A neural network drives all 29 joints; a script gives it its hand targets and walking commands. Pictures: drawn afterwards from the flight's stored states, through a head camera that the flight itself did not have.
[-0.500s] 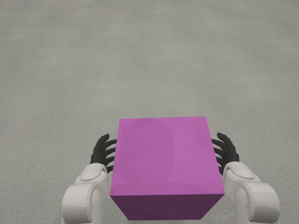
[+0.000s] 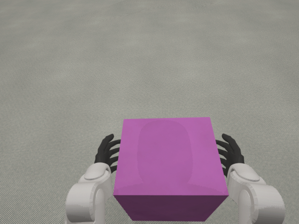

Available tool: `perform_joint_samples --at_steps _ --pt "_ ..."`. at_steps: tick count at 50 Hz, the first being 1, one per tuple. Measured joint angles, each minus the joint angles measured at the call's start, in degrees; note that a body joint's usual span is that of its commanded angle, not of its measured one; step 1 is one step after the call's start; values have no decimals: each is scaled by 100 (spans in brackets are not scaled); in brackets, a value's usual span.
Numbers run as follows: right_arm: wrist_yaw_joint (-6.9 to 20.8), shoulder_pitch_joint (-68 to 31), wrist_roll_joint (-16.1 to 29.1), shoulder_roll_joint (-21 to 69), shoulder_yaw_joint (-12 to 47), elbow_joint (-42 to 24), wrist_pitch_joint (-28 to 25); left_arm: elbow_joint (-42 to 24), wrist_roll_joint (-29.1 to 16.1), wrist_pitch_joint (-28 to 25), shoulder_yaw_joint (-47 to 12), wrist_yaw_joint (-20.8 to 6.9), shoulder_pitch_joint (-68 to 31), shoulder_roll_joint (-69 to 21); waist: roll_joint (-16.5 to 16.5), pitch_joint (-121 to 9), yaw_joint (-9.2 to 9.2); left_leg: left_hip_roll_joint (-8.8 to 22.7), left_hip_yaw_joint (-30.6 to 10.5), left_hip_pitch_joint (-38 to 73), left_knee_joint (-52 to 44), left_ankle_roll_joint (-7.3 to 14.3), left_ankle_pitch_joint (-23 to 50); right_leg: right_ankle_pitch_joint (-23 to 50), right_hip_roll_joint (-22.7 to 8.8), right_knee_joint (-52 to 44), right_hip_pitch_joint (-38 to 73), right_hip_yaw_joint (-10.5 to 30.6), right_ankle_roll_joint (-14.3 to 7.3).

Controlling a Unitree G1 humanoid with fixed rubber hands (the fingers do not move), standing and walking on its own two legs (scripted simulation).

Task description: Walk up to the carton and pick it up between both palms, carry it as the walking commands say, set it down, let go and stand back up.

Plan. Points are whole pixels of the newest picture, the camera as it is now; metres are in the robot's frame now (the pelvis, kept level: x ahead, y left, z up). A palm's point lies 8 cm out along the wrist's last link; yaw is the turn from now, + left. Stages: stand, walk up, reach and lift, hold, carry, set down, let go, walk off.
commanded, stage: carry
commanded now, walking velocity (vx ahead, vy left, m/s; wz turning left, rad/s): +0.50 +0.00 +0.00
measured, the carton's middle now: (167, 174) +0.25 +0.00 +0.01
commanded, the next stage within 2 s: none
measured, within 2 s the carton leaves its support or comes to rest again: neither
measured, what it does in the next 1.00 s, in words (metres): walks ahead: left foot, then right foot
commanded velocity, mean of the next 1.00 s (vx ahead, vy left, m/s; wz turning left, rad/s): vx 0.14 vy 0.00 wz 0.00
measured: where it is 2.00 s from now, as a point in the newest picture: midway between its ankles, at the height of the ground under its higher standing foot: (166, 185)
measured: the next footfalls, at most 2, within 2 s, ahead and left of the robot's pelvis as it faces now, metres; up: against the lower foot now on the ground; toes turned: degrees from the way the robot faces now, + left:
left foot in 0.42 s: +0.52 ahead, +0.10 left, +0.00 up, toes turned +0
right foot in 0.78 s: +0.57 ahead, -0.11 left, +0.00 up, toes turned +7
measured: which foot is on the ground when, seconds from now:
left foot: up 0.00-0.40, down 0.42-1.00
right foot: down 0.00-0.42, up 0.44-0.76, down 0.78-1.00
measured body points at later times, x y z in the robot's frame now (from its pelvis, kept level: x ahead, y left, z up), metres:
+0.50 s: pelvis +0.36 +0.02 +0.00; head +0.38 +0.02 +0.45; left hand +0.62 +0.16 +0.08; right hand +0.61 -0.14 +0.08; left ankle +0.48 +0.08 -0.72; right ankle +0.14 -0.07 -0.64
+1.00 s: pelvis +0.55 -0.01 +0.02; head +0.54 -0.01 +0.47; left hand +0.82 +0.13 +0.10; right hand +0.81 -0.17 +0.10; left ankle +0.48 +0.09 -0.72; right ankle +0.53 -0.12 -0.72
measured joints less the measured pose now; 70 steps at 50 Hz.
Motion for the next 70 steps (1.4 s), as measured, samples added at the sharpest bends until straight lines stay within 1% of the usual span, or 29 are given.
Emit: perform_joint_samples --at_steps 1,2,4,8,12,15,18,20,21,22,23,24,25,26,27,28,31,34,36,38,39,40,41,43,48,56,61,70 --pt "-1 -7 5 0 5 40 -1 16 1 -24 8 0 37 -4 -6 65 -3 -31 -55 -428 421 9 202 -16 11 -178 191 -4 34" --pt "0 4 15 1 25 64 -28 -1 3 -53 16 0 88 -8 -6 124 1 -21 -55 -785 573 -6 391 -32 36 -388 405 0 36" --pt "2 62 23 7 90 62 -124 -83 -1 -130 33 -5 198 -16 -12 203 25 49 11 -1352 423 -56 741 -43 88 -833 852 33 37" --pt "5 162 -6 17 209 -17 -287 -232 -39 -253 74 -28 320 -24 -54 223 75 186 173 -2098 -521 -141 1356 -90 140 -1622 1715 160 108" --pt "-4 193 -23 18 251 -168 -315 -359 -59 -275 75 -50 326 -24 -68 191 59 212 341 -2434 -1539 -192 1983 -310 136 -2115 2516 290 237" --pt "-16 197 -29 18 250 -292 -257 -429 -58 -238 55 -62 306 -22 -48 147 11 133 525 -2406 -2426 -166 2393 -614 135 -2298 3062 346 366" --pt "-31 204 -22 19 233 -373 -172 -470 -45 -157 31 -68 280 -18 -66 102 -6 -62 799 -2172 -3170 -62 2716 -1011 102 -2352 3565 395 527" --pt "-40 173 7 16 221 -384 -121 -514 -23 -93 26 -65 269 -18 -103 100 0 -252 1042 -1847 -3581 18 2904 -1410 18 -2023 3759 460 645" --pt "-44 141 26 14 219 -365 -98 -536 -10 -62 35 -61 263 -16 -108 106 -26 -337 1156 -1591 -3767 179 2869 -1668 -39 -1549 3734 490 686" --pt "-49 90 38 12 230 -271 -117 -507 -3 -28 81 -58 204 -7 -222 112 -108 -452 1214 -1509 -3663 547 2397 -1877 -200 -749 3478 499 705" --pt "-56 -11 46 5 216 -156 -137 -444 4 2 129 -56 100 3 -297 154 -167 -511 1223 -1552 -3470 757 2083 -1840 -264 376 2981 652 712" --pt "-61 -117 59 -1 184 -50 -144 -374 17 22 164 -52 3 9 -315 218 -174 -511 1219 -1556 -3378 852 1913 -1793 -194 1471 2411 885 698" --pt "-63 -187 76 -2 147 30 -147 -312 31 32 179 -48 -60 12 -320 284 -160 -497 1219 -1498 -3406 850 1907 -1707 -91 2290 1897 1063 679" --pt "-63 -219 94 0 116 82 -152 -271 44 31 177 -44 -84 12 -334 337 -135 -498 1224 -1383 -3510 825 1895 -1587 -29 2778 1468 1164 672" --pt "-60 -223 114 1 94 108 -165 -256 58 20 163 -38 -81 11 -350 377 -113 -511 1227 -1238 -3658 795 1870 -1473 -18 2942 1129 1196 675" --pt "-55 -210 130 2 83 113 -190 -261 70 1 145 -34 -66 10 -360 412 -97 -527 1226 -1083 -3814 771 1853 -1386 -47 2827 878 1183 682" --pt "-31 -137 142 2 100 53 -298 -339 76 -74 112 -24 -17 5 -352 453 -66 -543 1195 -675 -4167 714 1789 -1236 -153 1669 491 1066 685" --pt "-15 -75 116 2 139 -34 -363 -417 47 -104 111 -20 -2 3 -356 391 -59 -553 1135 -380 -4281 653 1623 -970 -232 526 391 942 704" --pt "-5 -35 91 4 148 -68 -357 -426 40 -80 102 -19 -6 3 -374 298 -44 -563 1085 -224 -4208 593 1432 -545 -297 -92 471 819 723" --pt "8 1 60 5 156 -54 -330 -397 45 -23 100 -20 -16 4 -463 159 -5 -612 1069 -86 -4029 516 1169 33 -397 -648 665 737 739" --pt "16 5 44 4 151 -10 -314 -347 53 0 99 -22 -20 4 -499 79 12 -630 1062 -32 -3900 476 1014 340 -441 -740 753 727 734" --pt "27 4 28 3 121 71 -287 -236 70 0 82 -24 -11 3 -435 -1 21 -582 1027 31 -3806 433 873 280 -411 -648 813 690 703" --pt "36 0 13 3 93 150 -241 -123 85 14 72 -27 -12 4 -355 -83 16 -529 988 101 -3769 425 776 89 -367 -580 886 645 671" --pt "43 -32 -20 2 60 273 -167 57 92 54 85 -34 -66 8 -237 -210 2 -442 925 200 -3725 339 630 -238 -293 -537 1016 573 628" --pt "32 -217 -62 -6 -6 425 -147 306 70 10 160 -53 -274 12 -93 -290 -33 -295 837 235 -3527 150 397 -534 -183 -449 1130 480 592" --pt "12 -306 -11 -6 -39 608 -295 433 89 -185 186 -68 -259 12 -115 -235 -66 -216 807 287 -3444 0 463 -561 -130 -279 1140 476 547" --pt "20 -273 3 -5 -28 736 -481 518 104 -348 189 -80 -210 12 -167 -216 -59 -222 813 395 -3603 -20 548 -496 -123 -245 1151 491 540" --pt "53 -237 -25 -6 -40 989 -799 782 135 -616 203 -114 -234 12 -196 -252 -52 -228 828 414 -3542 -40 571 -524 -116 -380 1260 523 543"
